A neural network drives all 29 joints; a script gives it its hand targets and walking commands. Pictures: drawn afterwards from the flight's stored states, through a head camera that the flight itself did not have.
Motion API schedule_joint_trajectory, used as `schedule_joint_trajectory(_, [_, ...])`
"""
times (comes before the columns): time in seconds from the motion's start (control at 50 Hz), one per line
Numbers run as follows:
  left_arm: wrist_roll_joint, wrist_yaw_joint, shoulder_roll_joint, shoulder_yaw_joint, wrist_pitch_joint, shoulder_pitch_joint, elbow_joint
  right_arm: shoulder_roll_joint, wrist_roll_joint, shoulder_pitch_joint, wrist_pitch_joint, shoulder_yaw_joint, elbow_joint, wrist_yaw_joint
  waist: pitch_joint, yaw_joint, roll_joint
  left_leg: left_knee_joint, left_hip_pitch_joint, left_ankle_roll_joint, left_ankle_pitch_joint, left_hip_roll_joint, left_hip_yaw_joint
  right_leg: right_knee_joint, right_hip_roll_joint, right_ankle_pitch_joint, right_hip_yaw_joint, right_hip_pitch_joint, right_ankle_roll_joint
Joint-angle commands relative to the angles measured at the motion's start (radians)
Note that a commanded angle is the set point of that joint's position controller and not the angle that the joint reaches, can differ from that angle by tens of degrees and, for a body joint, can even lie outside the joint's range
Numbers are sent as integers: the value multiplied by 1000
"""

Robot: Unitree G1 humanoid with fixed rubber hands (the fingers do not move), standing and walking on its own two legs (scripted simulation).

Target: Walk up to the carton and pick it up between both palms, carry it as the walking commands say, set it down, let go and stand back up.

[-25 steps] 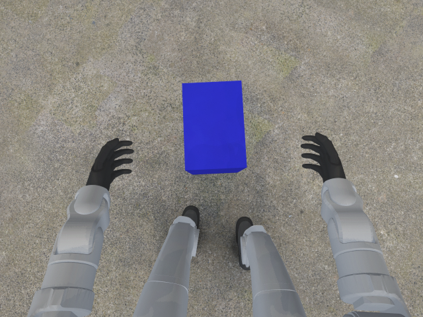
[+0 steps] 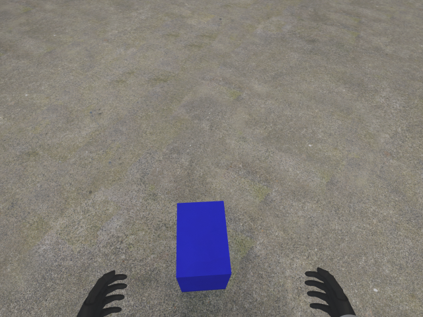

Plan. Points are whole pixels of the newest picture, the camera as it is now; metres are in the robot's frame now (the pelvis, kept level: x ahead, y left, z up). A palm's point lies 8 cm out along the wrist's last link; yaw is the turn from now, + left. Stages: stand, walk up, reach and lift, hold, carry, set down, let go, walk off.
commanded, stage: let go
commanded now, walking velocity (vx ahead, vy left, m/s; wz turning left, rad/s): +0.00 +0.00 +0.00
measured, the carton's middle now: (202, 247) +0.44 +0.04 -0.62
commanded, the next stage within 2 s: stand in 0.40 s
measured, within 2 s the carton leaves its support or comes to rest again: neither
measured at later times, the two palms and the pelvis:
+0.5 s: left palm (87, 299) +0.17 +0.24 -0.08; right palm (347, 307) +0.17 -0.24 -0.08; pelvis +0.03 +0.00 +0.00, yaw +2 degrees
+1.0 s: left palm out of the picture +0.04 +0.30 -0.11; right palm out of the picture +0.08 -0.27 -0.09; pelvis -0.01 +0.01 +0.00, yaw +0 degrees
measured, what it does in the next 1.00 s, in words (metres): stands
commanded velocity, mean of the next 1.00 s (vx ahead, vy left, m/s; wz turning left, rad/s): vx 0.00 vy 0.00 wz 0.00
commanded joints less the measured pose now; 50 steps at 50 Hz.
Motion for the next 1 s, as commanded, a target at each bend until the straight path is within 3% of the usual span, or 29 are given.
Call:
schedule_joint_trajectory(0.0, [9,1,122,46,-42,-70,-171,-110,19,-26,-35,-14,-204,2,-251,-10,20,-61,192,-11,257,-29,75,-118,-1,314,-35,93,24])
schedule_joint_trajectory(0.08, [13,2,135,63,-19,-63,-137,-127,25,-25,-6,-5,-217,12,-195,-14,20,-70,179,7,243,-36,75,-122,-15,311,-34,110,34])
schedule_joint_trajectory(0.18, [19,1,135,84,22,-68,-82,-144,12,-28,33,-15,-207,14,-130,-17,-23,-74,178,11,238,-42,81,-121,-18,315,-37,124,47])
schedule_joint_trajectory(0.2, [30,1,131,78,28,-76,-88,-138,14,-5,38,-13,-196,14,-93,-32,-18,-75,195,11,221,-35,74,-125,-17,292,-41,112,49])
schedule_joint_trajectory(0.24, [40,13,135,80,47,-96,-113,-150,15,-35,35,-14,-199,12,-105,-31,12,-68,199,1,267,-40,69,-120,-16,327,-46,113,48])
schedule_joint_trajectory(0.28, [38,26,132,83,68,-90,-120,-151,28,-37,30,-19,-188,5,-137,-29,-12,-57,184,2,282,-36,53,-99,-16,391,-42,142,48])
schedule_joint_trajectory(0.3, [38,33,120,79,77,-76,-123,-157,46,-35,25,-9,-191,6,-164,-25,2,-49,173,0,314,-44,54,-86,-13,440,-44,167,49])
schedule_joint_trajectory(0.32, [37,39,121,80,90,-76,-132,-154,49,-25,20,-10,-176,-2,-165,-37,-38,-43,159,-4,311,-46,51,-79,-12,488,-43,183,50])
schedule_joint_trajectory(0.36, [44,50,119,79,108,-71,-141,-160,71,-22,16,-7,-151,-12,-175,-36,-17,-44,118,-9,301,-45,43,-71,-18,540,-31,208,46])
schedule_joint_trajectory(0.38, [34,53,112,74,114,-69,-139,-156,76,-27,9,-7,-154,-17,-188,-38,-36,-37,94,-10,311,-48,43,-62,-16,579,-33,222,46])
schedule_joint_trajectory(0.4, [12,86,244,100,41,-55,30,-250,19,8,-14,-21,-9,-39,-365,26,-87,21,95,1,506,43,32,-25,-79,631,-44,206,49])
schedule_joint_trajectory(0.42, [23,92,240,97,7,-48,38,-253,8,-13,-20,-27,-3,-46,-378,17,-81,31,101,3,480,33,34,-44,-78,624,-33,187,49])
schedule_joint_trajectory(0.44, [22,96,237,91,-12,-37,68,-247,10,27,-34,-29,12,-56,-379,-13,-46,34,124,13,512,51,22,-31,-88,628,-14,172,36])
schedule_joint_trajectory(0.46, [27,99,224,91,-32,-47,84,-249,8,26,-42,-25,46,-56,-370,-10,-57,25,123,15,519,62,6,-36,-88,575,-14,139,36])
schedule_joint_trajectory(0.5, [31,98,205,72,-61,-36,119,-262,6,15,-60,-30,78,-63,-318,-19,46,22,121,25,468,74,-3,-61,-92,480,18,67,24])
schedule_joint_trajectory(0.54, [38,94,212,72,-81,-75,134,-269,9,20,-71,-30,106,-65,-274,-36,34,10,89,30,419,78,-15,-77,-90,416,23,22,19])
schedule_joint_trajectory(0.56, [39,93,212,74,-89,-59,151,-266,10,-11,-76,-27,110,-66,-255,-20,14,-1,65,40,395,83,-26,-82,-86,390,26,15,16])
schedule_joint_trajectory(0.64, [52,91,237,81,-114,-54,196,-274,7,-16,-89,-31,136,-65,-196,-17,11,-44,29,53,270,89,-54,-101,-81,252,41,-39,4])
schedule_joint_trajectory(0.7, [52,86,257,81,-122,-44,226,-301,1,-24,-99,-36,150,-60,-161,-18,44,-70,9,57,158,86,-64,-140,-81,146,56,-68,7])
schedule_joint_trajectory(0.78, [52,85,277,75,-137,-11,270,-302,0,-21,-105,-27,184,-60,-137,-14,57,-111,-25,61,55,91,-88,-148,-83,91,70,-73,-2])
schedule_joint_trajectory(0.82, [52,82,281,72,-139,-13,283,-323,2,-8,-104,-26,204,-58,-120,-21,11,-118,-35,62,-7,93,-92,-156,-86,48,74,-87,-5])
schedule_joint_trajectory(0.92, [43,79,293,63,-140,17,335,-350,-1,-7,-114,-26,252,-52,-131,-21,75,-149,-63,66,-117,95,-113,-145,-88,18,85,-81,-8])
schedule_joint_trajectory(0.96, [45,80,298,57,-142,21,349,-349,1,2,-110,-21,274,-51,-110,-17,19,-156,-63,68,-132,98,-125,-148,-85,-12,85,-97,-14])
schedule_joint_trajectory(0.98, [46,80,293,54,-144,22,359,-344,0,-5,-111,-17,281,-49,-122,-19,28,-153,-68,66,-151,99,-128,-156,-90,-37,90,-99,-11])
